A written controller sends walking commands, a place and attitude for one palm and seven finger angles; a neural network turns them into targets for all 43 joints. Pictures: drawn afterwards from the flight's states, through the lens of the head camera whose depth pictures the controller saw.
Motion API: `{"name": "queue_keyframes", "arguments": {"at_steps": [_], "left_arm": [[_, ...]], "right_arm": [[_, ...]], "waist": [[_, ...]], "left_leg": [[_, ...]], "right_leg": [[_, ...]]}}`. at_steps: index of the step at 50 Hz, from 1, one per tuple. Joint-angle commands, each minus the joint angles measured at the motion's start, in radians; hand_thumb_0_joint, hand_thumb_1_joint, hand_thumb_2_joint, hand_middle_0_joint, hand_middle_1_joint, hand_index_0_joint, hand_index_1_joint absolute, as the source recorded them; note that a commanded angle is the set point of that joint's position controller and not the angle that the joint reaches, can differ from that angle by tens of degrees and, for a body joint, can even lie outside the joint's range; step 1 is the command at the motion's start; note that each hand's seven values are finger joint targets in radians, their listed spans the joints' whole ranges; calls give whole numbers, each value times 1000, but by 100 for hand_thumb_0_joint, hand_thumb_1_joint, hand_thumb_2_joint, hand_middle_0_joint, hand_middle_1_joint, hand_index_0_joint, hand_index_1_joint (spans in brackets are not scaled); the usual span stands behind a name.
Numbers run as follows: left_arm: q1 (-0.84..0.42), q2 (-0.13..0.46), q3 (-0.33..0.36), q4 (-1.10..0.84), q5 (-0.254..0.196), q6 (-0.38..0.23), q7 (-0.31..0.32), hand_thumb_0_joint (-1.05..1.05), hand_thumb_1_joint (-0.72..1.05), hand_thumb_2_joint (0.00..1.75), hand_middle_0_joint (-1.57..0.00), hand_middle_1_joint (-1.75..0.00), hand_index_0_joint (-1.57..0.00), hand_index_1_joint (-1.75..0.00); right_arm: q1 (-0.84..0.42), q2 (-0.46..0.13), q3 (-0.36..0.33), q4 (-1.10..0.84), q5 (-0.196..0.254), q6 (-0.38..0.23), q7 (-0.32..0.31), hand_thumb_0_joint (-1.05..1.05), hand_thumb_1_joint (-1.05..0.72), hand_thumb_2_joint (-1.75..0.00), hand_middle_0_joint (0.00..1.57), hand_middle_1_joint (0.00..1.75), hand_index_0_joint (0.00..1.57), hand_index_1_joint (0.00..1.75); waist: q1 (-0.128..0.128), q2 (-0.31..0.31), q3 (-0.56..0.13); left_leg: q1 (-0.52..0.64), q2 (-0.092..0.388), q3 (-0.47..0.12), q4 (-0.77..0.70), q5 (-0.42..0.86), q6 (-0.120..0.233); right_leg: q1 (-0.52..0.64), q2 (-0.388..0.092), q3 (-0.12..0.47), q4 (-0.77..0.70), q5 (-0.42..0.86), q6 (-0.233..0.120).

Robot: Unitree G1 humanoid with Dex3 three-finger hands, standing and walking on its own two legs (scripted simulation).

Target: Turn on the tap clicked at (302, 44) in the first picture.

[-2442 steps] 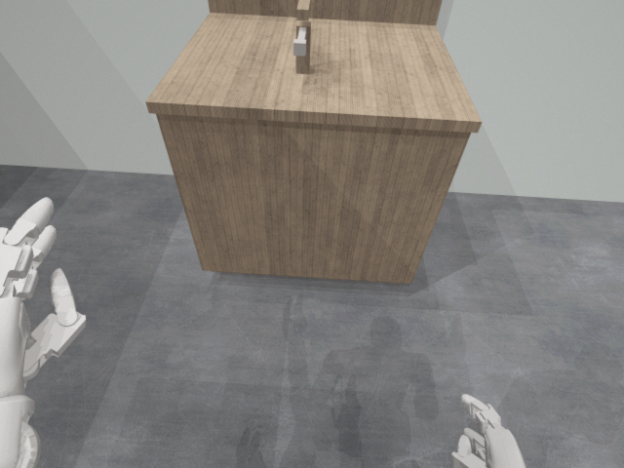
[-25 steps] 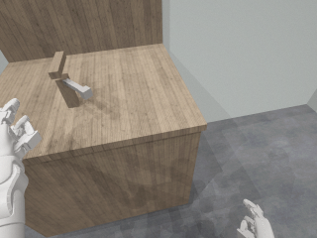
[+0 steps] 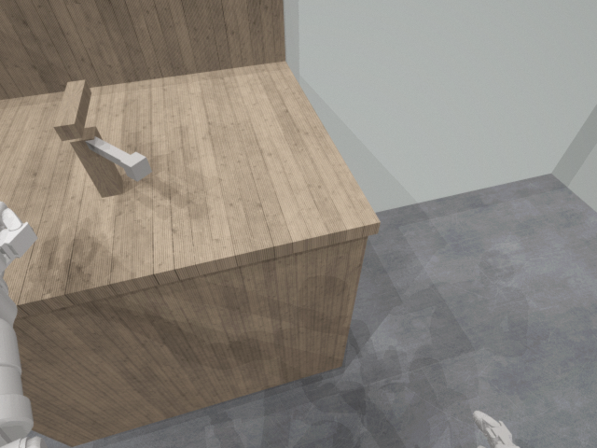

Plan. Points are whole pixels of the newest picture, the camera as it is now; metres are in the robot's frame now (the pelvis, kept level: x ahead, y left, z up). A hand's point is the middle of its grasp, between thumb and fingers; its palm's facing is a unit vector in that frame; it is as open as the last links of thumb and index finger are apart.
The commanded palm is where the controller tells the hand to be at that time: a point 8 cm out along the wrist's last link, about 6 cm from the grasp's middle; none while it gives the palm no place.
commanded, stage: reach beside the lever's end, fingers flat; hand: left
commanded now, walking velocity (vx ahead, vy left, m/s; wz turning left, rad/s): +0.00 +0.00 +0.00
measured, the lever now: (136, 166) +0.46 +0.29 +0.13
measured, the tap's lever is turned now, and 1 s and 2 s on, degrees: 40 40 40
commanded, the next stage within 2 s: push the lever round in 1.12 s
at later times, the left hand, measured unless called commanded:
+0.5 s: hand (29, 204) +0.37 +0.40 +0.13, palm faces +0.56 -0.83 -0.08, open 7.8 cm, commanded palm +0.32 +0.43 +0.13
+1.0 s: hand (16, 219) +0.35 +0.40 +0.13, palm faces +0.58 -0.81 -0.07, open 7.8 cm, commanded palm +0.31 +0.43 +0.13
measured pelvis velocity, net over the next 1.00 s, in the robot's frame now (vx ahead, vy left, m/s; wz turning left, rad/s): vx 0.00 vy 0.01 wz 0.01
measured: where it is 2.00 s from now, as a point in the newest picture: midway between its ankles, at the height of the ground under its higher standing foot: outside the picture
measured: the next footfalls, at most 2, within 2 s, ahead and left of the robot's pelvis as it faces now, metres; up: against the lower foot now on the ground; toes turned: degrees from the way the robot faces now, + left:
none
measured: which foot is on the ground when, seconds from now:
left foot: down 0.00-1.00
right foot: down 0.00-1.00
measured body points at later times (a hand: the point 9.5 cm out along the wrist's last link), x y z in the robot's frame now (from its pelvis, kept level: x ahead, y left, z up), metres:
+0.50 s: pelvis +0.00 +0.01 -0.01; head +0.04 +0.02 +0.44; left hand +0.34 +0.44 +0.14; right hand +0.05 -0.27 -0.12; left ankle +0.03 +0.12 -0.73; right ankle -0.03 -0.09 -0.73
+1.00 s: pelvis +0.00 +0.01 -0.01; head +0.03 +0.02 +0.44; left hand +0.31 +0.44 +0.14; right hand +0.13 -0.24 -0.11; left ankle +0.03 +0.12 -0.73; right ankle -0.03 -0.09 -0.73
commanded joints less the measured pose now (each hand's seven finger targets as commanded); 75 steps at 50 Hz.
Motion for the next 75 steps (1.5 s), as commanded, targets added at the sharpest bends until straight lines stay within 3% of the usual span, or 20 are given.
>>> {"name": "queue_keyframes", "arguments": {"at_steps": [1,9,12,17,19,23,26,28,35,37,40,44,48,50,53,58,65,66,69,75], "left_arm": [[-365,380,72,-128,8,-113,-20,0,90,90,-16,-17,-16,-17],[-464,504,126,41,32,-168,-50,0,90,90,-15,-15,-15,-15],[-484,547,144,152,43,-194,-72,0,90,90,-15,-15,-15,-15],[-567,609,155,211,67,-262,-103,0,90,90,-15,-15,-15,-15],[-596,566,111,213,66,-284,-111,0,90,90,-15,-15,-15,-15],[-537,518,99,185,36,-290,-115,0,90,90,-15,-15,-15,-15],[-471,510,118,154,19,-263,-105,0,90,90,-15,-15,-15,-15],[-414,545,164,132,21,-243,-87,0,90,90,-15,-15,-15,-15],[-364,524,183,-51,29,-245,-52,0,90,90,-15,-15,-15,-15],[-367,455,127,-76,20,-231,-63,0,90,90,-15,-15,-15,-15],[-396,462,126,12,8,-181,-81,0,90,90,-15,-15,-15,-15],[-516,458,76,9,27,-167,-86,0,90,90,-15,-15,-15,-15],[-627,401,-4,17,39,-207,-78,0,90,90,-15,-15,-15,-15],[-603,454,45,71,40,-219,-74,0,90,90,-15,-15,-15,-15],[-544,474,74,117,37,-219,-77,0,90,90,-15,-15,-15,-15],[-506,571,157,155,44,-218,-76,0,90,90,-15,-15,-15,-15],[-499,527,128,121,44,-260,-82,0,90,90,-15,-15,-15,-15],[-534,495,89,108,39,-258,-88,0,90,90,-15,-15,-15,-15],[-502,512,117,121,26,-242,-94,0,90,90,-15,-15,-15,-15],[-497,512,120,67,32,-231,-69,0,90,90,-15,-15,-15,-15]], "right_arm": [[-14,-138,-48,-116,-1,-39,-12,0,-90,-90,20,30,20,30],[54,-155,-54,-116,-6,-14,-10,0,-90,-90,20,30,20,30],[83,-163,-53,-112,-8,1,-7,0,-90,-90,20,30,20,30],[120,-171,-57,-111,-13,24,-5,0,-90,-90,20,30,20,30],[128,-169,-58,-109,-13,30,-3,0,-90,-90,20,30,20,30],[132,-175,-66,-114,-10,36,-2,0,-90,-90,20,30,20,30],[115,-172,-64,-129,-5,38,1,0,-90,-90,20,30,20,30],[112,-174,-64,-139,-6,40,5,0,-90,-90,20,30,20,30],[79,-158,-64,-165,-15,34,12,0,-90,-90,20,30,20,30],[62,-153,-60,-164,-10,28,10,0,-90,-90,20,30,20,30],[54,-159,-54,-148,1,27,-6,0,-90,-90,20,30,20,30],[53,-158,-48,-138,1,17,-19,0,-90,-90,20,30,20,30],[59,-154,-44,-122,-2,7,-22,0,-90,-90,20,30,20,30],[65,-158,-46,-111,-4,7,-22,0,-90,-90,20,30,20,30],[72,-157,-45,-117,-3,11,-14,0,-90,-90,20,30,20,30],[81,-161,-44,-138,-4,32,-5,0,-90,-90,20,30,20,30],[87,-162,-54,-135,-6,46,-3,0,-90,-90,20,30,20,30],[83,-161,-51,-133,-4,46,-5,0,-90,-90,20,30,20,30],[94,-166,-59,-123,-4,47,-10,0,-90,-90,20,30,20,30],[83,-159,-57,-130,-2,48,-7,0,-90,-90,20,30,20,30]], "waist": [[-29,49,-203],[-34,57,-254],[-43,35,-233],[-48,108,-282],[-62,110,-287],[-46,105,-327],[-25,97,-313],[-8,87,-303],[-5,136,-328],[-22,150,-295],[-41,76,-207],[-58,107,-234],[-82,116,-243],[-63,108,-274],[-38,98,-304],[-19,58,-300],[-41,100,-289],[-56,103,-278],[-44,63,-306],[-34,98,-307]], "left_leg": [[153,-22,-28,-31,176,34],[103,-23,-26,2,168,42],[58,-20,-25,16,149,42],[79,-14,-32,37,167,41],[100,-9,-42,39,159,40],[156,1,-67,29,181,33],[134,-2,-66,20,198,32],[116,-3,-61,21,212,34],[171,5,-62,30,315,22],[188,9,-65,26,294,20],[113,6,-67,4,159,28],[149,4,-77,0,139,25],[181,6,-93,2,101,22],[166,3,-83,9,123,22],[145,-4,-64,25,175,27],[70,-10,-41,40,207,36],[84,-4,-36,51,195,36],[90,-4,-37,48,179,38],[82,-5,-36,50,188,42],[79,-6,-35,47,178,40]], "right_leg": [[-68,4,43,-69,269,29],[-82,4,60,-48,265,35],[-106,6,60,-36,250,38],[-146,14,62,-14,234,31],[-174,18,59,-13,213,31],[-182,27,45,-13,196,23],[-156,25,42,-11,213,23],[-134,26,39,-7,226,22],[-125,35,33,10,263,20],[-158,36,31,1,236,21],[-178,30,31,-22,179,23],[-195,22,36,-31,164,19],[-227,20,39,-36,140,17],[-199,16,42,-34,159,17],[-150,16,43,-23,214,18],[-93,14,49,-5,282,26],[-138,22,56,1,260,29],[-153,20,58,-5,248,30],[-125,17,62,-4,272,32],[-124,17,65,-1,264,31]]}}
